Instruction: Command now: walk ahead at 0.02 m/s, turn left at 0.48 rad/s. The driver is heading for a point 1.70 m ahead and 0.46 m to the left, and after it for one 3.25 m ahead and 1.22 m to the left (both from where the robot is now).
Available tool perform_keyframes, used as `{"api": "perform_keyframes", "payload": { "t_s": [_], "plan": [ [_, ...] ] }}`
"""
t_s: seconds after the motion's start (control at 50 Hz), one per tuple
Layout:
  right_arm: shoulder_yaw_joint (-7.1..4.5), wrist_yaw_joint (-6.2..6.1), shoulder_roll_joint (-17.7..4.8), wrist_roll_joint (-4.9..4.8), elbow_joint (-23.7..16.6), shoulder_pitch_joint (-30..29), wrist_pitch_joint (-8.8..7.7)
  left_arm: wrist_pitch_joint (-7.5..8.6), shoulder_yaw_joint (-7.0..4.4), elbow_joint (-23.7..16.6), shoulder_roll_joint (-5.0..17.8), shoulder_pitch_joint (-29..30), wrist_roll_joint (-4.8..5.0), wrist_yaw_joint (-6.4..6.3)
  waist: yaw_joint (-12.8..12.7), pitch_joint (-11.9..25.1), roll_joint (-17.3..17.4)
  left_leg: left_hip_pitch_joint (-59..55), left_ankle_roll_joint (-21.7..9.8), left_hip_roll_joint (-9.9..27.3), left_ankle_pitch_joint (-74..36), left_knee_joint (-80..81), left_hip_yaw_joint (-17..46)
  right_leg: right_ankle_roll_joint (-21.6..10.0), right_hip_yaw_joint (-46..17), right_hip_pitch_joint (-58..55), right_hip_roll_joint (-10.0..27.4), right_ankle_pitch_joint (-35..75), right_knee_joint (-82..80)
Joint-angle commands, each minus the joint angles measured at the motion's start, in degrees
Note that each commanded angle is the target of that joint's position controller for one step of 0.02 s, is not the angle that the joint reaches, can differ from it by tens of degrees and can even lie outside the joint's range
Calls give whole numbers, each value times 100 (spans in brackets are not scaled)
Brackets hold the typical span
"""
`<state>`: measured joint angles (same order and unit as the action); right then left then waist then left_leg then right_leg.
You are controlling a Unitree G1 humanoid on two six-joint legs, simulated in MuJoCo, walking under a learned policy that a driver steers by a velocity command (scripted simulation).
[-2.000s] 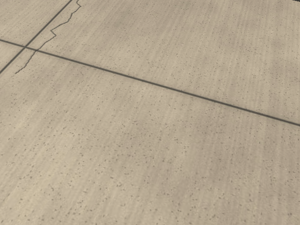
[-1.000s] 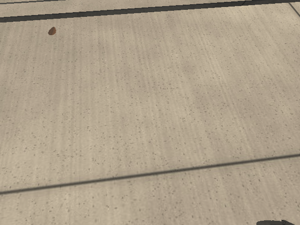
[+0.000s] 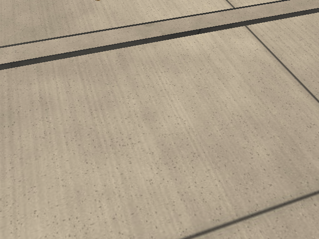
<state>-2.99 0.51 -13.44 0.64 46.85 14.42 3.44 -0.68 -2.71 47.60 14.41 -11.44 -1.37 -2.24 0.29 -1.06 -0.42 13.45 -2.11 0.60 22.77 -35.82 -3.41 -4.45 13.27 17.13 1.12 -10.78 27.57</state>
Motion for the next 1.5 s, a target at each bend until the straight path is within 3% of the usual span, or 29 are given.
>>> {"api": "perform_keyframes", "payload": {
  "t_s": [0.02, 0.04, 0.06, 0.1, 0.16, 0.34, 0.44, 0.48, 0.5, 0.52, 0.54, 0.56, 0.6, 0.64, 0.68, 0.84, 0.88, 0.92, 0.94, 0.96, 0.98, 1.02, 1.08, 1.16, 1.2, 1.24, 1.26, 1.3, 1.5],
  "plan": [
    [-171, 5, -821, 66, -282, 556, -146, -45, -216, -244, 664, -217, -1, 30, 122, 229, 494, -619, -393, 648, -654, 2092, 1207, 107, -656, 267, 1012, -61, 557],
    [-360, -9, -1617, 63, -474, 450, -159, -68, -114, -566, 263, -79, 53, 8, 61, -138, 1747, -727, -1073, 2174, -2184, 2313, 3432, 590, -296, 1759, -143, -2108, 1515],
    [-398, -92, -1555, 125, -322, 819, -149, -134, -136, -625, 463, 454, -23, -19, 386, -333, 1079, -328, -1569, 2206, -3256, 2143, 3060, 598, -1079, 1699, -157, -2295, 2731],
    [-297, -155, -1170, 14, -423, 131, -131, -143, -159, -514, 485, 143, 81, 47, -119, -300, 583, -254, -1256, 1371, -3170, 1961, 2059, 589, -1462, 1671, -79, -1413, 3158],
    [-243, -114, -958, -59, -623, -147, -146, -104, -230, -417, 684, -79, -52, 120, -138, 236, 585, -856, -1119, 973, -4201, 1664, 1752, 653, -1411, 1663, -167, -1012, 3501],
    [-378, -104, -1309, 17, -645, 321, -122, -131, -118, -817, 583, 399, 67, 83, 237, 268, 783, -1058, -1216, 953, -3731, 1378, 2518, 703, -1549, 1408, -219, -1250, 2101],
    [-422, -25, -1400, 37, -808, -103, -80, -46, -84, -945, 648, 184, 140, 39, 86, 356, 887, -527, -980, 780, -3819, 1176, 3042, 527, -1584, 369, -440, -1293, 1092],
    [-413, -17, -1356, -38, -887, -464, -73, 24, -72, -875, 615, -238, 123, -14, -236, 350, 801, -97, -605, 481, -3191, 963, 3088, 453, -1565, -539, -465, -544, -254],
    [-363, -31, -1182, -78, -942, -509, -95, 78, -114, -847, 800, -407, 64, -73, -285, 377, 493, 400, -289, 184, -2226, 647, 2905, 363, -1923, -1176, -17, -187, -973],
    [-241, -37, -651, -51, -952, -42, -119, 87, -175, -943, 1259, -343, -14, -127, 0, 521, -854, 1055, 50, -526, -42, -587, 1915, 30, -3345, -1751, 1526, -20, -1421],
    [-324, -98, -976, 45, -966, 93, -87, 31, -242, -1056, 1608, -78, -1, -72, 36, 341, -1342, 1632, 149, -1086, 1364, -1513, 1032, -689, -4257, -1114, 2260, 850, -1398],
    [-399, -88, -1267, 141, -898, 59, -59, 14, -190, -1072, 1306, -144, 10, -17, 41, 250, -881, 1552, 180, -672, 1225, -2371, 1072, -972, -3994, -879, 2238, 1206, -1287],
    [-421, 25, -1201, 72, -691, 120, -3, 12, -42, -1187, 790, 401, 27, 20, 234, -47, -550, 1488, 285, -518, 497, -2927, 984, -679, -2734, -606, 1442, 1342, -1191],
    [-388, 147, -1116, 28, -645, 184, 40, 33, -44, -1209, 793, 418, 2, -33, 192, 95, -849, 1598, 446, -490, 149, -3116, 775, -581, -2103, -919, 1091, 1899, -1059],
    [-345, 186, -1040, -7, -714, -54, 57, 53, -68, -1128, 802, 104, 2, -26, -5, 206, -788, 1653, 548, -484, 100, -2921, 702, -660, -1959, -1217, 1122, 2114, -979],
    [-104, 104, -703, -38, -786, -371, 91, 67, -152, -849, 1005, -134, -23, 139, -193, 293, -1064, 487, 335, -394, 474, -572, 309, -804, -1885, -1052, 1307, 2001, -695],
    [-58, 65, -651, -48, -705, -188, 39, 16, -163, -765, 1064, -117, 11, 177, -55, 320, -1000, -19, 217, -412, -47, 391, 146, -718, -1849, -910, 1259, 2241, -421],
    [-16, 3, -752, 68, -605, -22, -93, -14, -125, -665, 944, -250, 62, 191, 82, 343, -524, -1089, 63, -142, -1441, 1994, 564, -177, -1654, -238, 1057, 1553, -21],
    [-36, -33, -1133, 174, -679, 54, -177, -16, -18, -786, 534, -454, 15, 234, -56, 595, 735, -1701, -139, 1240, -1764, 2373, 2192, 216, -1239, 447, 595, -108, 907],
    [-70, -64, -1355, 91, -673, -220, -218, -115, 55, -866, 375, -210, 82, 163, 8, 193, 1529, -429, -873, 1936, -2710, 2188, 2674, 371, -1147, 365, 42, -2070, 987],
    [6, -57, -1024, 91, -669, -335, -266, -204, -10, -782, 660, -118, 93, 138, 47, -11, 1049, -280, -1121, 1788, -2697, 2179, 2500, 401, -1414, 214, 132, -2077, 1498],
    [147, -102, -708, 95, -621, -705, -294, -217, -41, -573, 650, -234, 118, 185, -164, -140, 881, -311, -884, 1250, -2723, 2156, 1846, 407, -1502, 247, 87, -1621, 1571],
    [174, -167, -718, 26, -459, -547, -348, -187, -34, -303, 585, -497, 25, 199, -147, 210, 819, -785, -790, 983, -3977, 1797, 1390, 511, -1397, 81, -22, -1378, 1522],
    [184, -179, -714, 42, -241, -510, -333, -199, 43, -159, 418, -355, 95, 130, -32, 168, 824, -707, -776, 923, -3298, 1666, 1452, 548, -1307, -277, -81, -1200, 552],
    [170, -195, -745, 1, -157, -622, -313, -157, 77, 11, 364, -544, 82, 84, -187, 162, 673, -420, -582, 811, -2651, 1576, 1471, 504, -1276, -880, -65, -115, -525],
    [199, -178, -618, 5, -66, -468, -347, -33, 69, 91, 620, -584, -23, 55, -98, 231, 308, 71, -233, 568, -1672, 1563, 1452, 428, -1924, -1550, 531, 865, -843],
    [177, -143, -561, -17, 25, -277, -326, -7, 12, 188, 851, -356, 66, 85, 189, -82, -260, -115, -163, 199, -1292, 1831, 1165, 293, -1967, -922, 542, 870, -615],
    [149, -165, -656, 9, 258, -403, -306, 60, 84, 303, 520, -348, 73, 145, -30, -185, -243, -539, -127, 217, -1480, 1686, 1114, 308, -1902, -588, 459, 462, -806],
    [166, -196, -558, -9, 1007, -215, -326, 89, 133, 884, 434, -414, 70, 53, -49, -182, -44, -439, -41, 263, -1540, 1795, 1073, 213, -1935, -787, 429, 158, -1009]
  ]
}}
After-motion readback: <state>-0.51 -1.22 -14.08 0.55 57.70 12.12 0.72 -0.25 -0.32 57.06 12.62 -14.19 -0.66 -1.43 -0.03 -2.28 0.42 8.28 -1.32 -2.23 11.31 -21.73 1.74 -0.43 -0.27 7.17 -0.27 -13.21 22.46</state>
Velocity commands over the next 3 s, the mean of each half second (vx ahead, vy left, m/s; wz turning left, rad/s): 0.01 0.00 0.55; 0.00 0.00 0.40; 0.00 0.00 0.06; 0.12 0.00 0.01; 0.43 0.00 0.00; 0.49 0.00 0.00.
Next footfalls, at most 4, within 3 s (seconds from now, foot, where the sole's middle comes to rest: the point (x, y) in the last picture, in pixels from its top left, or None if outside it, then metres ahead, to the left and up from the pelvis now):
0.02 left None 0.01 0.10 -0.77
0.50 right None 0.07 -0.09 -0.77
0.92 left None -0.05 0.09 -0.77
1.24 right None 0.04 -0.11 -0.77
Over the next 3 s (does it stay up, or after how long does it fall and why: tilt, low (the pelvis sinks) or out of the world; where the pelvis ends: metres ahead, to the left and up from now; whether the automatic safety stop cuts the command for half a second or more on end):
stays up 0.44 0.26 -0.01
